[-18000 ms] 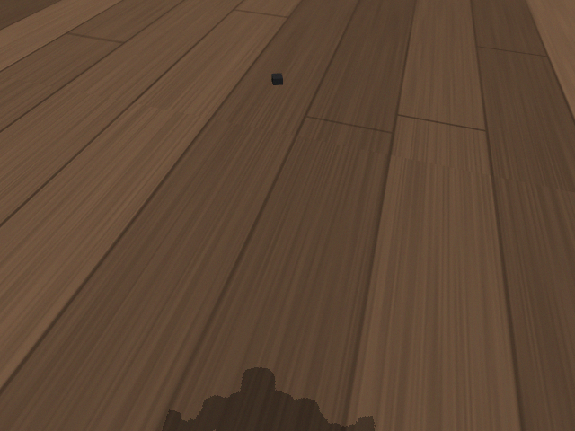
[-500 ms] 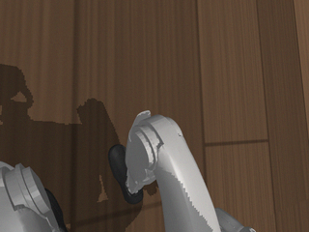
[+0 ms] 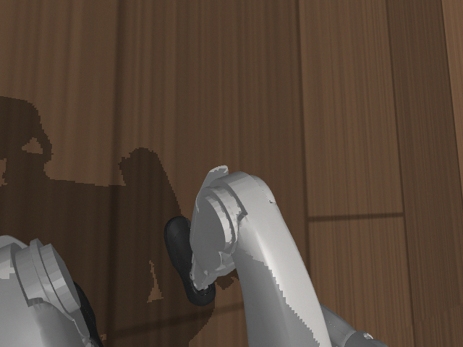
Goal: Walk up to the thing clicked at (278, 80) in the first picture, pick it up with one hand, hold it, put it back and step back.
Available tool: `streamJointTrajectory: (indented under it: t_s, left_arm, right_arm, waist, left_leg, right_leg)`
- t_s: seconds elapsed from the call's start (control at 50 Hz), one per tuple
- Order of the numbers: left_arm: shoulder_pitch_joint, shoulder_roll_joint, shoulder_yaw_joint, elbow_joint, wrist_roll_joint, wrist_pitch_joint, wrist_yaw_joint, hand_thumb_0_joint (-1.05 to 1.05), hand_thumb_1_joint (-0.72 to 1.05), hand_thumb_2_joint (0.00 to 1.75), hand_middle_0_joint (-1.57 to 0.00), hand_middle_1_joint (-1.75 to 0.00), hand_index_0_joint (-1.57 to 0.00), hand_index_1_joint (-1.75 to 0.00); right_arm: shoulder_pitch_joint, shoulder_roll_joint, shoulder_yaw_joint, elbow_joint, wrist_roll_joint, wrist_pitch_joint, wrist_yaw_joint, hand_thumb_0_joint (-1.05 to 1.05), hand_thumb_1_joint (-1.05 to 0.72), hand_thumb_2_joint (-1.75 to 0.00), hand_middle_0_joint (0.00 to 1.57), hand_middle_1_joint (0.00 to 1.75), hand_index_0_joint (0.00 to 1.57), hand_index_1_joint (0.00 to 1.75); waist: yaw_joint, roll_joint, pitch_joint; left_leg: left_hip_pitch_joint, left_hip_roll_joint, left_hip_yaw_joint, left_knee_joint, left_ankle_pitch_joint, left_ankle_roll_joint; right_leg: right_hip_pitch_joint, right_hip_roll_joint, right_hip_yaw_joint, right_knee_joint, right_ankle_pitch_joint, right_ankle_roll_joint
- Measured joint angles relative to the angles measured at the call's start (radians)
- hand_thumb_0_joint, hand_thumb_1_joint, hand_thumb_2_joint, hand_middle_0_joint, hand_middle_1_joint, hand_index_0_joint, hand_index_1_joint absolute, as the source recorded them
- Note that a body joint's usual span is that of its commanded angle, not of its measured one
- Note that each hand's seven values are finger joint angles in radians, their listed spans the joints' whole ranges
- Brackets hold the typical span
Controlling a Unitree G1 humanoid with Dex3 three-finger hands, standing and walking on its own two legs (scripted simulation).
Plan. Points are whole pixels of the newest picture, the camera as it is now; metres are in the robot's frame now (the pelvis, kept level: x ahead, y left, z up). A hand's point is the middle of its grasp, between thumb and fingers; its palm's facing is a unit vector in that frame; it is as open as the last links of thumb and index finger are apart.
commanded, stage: settle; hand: left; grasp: from above
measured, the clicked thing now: out of the picture +0.45 +0.32 -0.28
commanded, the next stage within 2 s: lift in 0.88 s
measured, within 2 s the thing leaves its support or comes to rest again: leaves its support in 0.22 s
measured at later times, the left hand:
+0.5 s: hand out of the picture +0.44 +0.33 -0.20, palm faces -0.42 -0.12 -0.90, open 10.0 cm
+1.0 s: hand out of the picture +0.44 +0.32 -0.13, palm faces -0.43 -0.09 -0.90, open 10.0 cm
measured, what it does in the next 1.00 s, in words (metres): stands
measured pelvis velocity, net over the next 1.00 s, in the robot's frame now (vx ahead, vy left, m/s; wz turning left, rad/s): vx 0.00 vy -0.01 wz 0.13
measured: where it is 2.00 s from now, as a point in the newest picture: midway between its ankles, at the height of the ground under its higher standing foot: (144, 309)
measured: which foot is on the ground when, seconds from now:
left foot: down 0.00-1.00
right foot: down 0.00-1.00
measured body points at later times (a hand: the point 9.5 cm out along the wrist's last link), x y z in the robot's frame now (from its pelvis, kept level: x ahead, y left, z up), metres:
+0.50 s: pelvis +0.01 +0.00 +0.01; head +0.25 +0.11 +0.37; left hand +0.46 +0.34 -0.14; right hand +0.05 -0.26 -0.06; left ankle +0.07 +0.12 -0.27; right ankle +0.13 -0.11 -0.27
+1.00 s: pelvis +0.00 -0.01 +0.03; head +0.23 +0.08 +0.41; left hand +0.46 +0.32 -0.08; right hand +0.08 -0.28 -0.07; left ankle +0.07 +0.12 -0.27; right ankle +0.13 -0.11 -0.27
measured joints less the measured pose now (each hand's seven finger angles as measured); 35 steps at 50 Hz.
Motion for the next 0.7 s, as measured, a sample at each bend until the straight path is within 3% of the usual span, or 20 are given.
streamJointTrajectory:
  t_s: [0.08,0.26,0.38,0.58,0.7]
  left_arm:
    - [-0.009,0.0,-0.003,0.002,-0.001,0.009,-0.001,0.0,0.01,0.46,-0.63,-0.62,-0.71,-0.53]
    - [0.003,-0.019,0.049,-0.062,-0.004,0.042,-0.049,0.0,-0.02,0.48,-0.67,-0.59,-0.75,-0.5]
    - [0.074,-0.074,0.09,-0.175,-0.017,0.062,-0.091,0.0,-0.03,0.48,-0.68,-0.58,-0.76,-0.49]
    - [0.14,-0.204,0.016,-0.275,-0.099,0.092,-0.244,0.0,-0.03,0.48,-0.68,-0.58,-0.75,-0.49]
    - [0.127,-0.243,0.006,-0.314,-0.067,0.043,-0.298,-0.01,-0.03,0.48,-0.68,-0.58,-0.76,-0.48]
  right_arm:
    - [0.004,-0.007,-0.001,-0.001,0.003,-0.003,0.002,0.0,-0.91,-0.9,0.2,0.3,0.2,0.3]
    - [0.043,-0.006,-0.025,0.014,0.014,0.002,0.019,0.0,-0.91,-0.9,0.2,0.3,0.2,0.3]
    - [0.079,0.012,-0.08,0.045,0.031,0.029,0.03,0.0,-0.91,-0.9,0.2,0.3,0.2,0.3]
    - [0.088,0.032,-0.167,0.071,0.091,0.097,0.013,0.0,-0.91,-0.9,0.2,0.3,0.2,0.3]
    - [0.082,0.033,-0.188,0.067,0.11,0.135,-0.028,0.0,-0.91,-0.9,0.2,0.3,0.2,0.3]
  waist:
    - [-0.002,0.0,-0.002]
    - [-0.003,0.011,-0.036]
    - [0.023,0.066,-0.1]
    - [0.094,0.149,-0.185]
    - [0.109,0.147,-0.202]
  left_leg:
    - [0.001,0.0,0.001,-0.005,-0.001,0.001]
    - [-0.005,-0.006,0.002,-0.011,-0.007,-0.006]
    - [-0.019,-0.011,0.015,-0.018,-0.012,-0.011]
    - [-0.01,-0.009,0.077,-0.074,0.013,-0.002]
    - [0.002,-0.016,0.092,-0.097,0.036,-0.009]
  right_leg:
    - [0.003,0.0,0.0,-0.006,-0.002,0.002]
    - [-0.004,-0.006,0.001,-0.005,-0.013,-0.004]
    - [-0.025,-0.013,0.011,0.001,-0.027,-0.012]
    - [-0.04,-0.024,0.062,-0.013,-0.022,-0.016]
    - [-0.035,-0.032,0.074,-0.018,-0.01,-0.026]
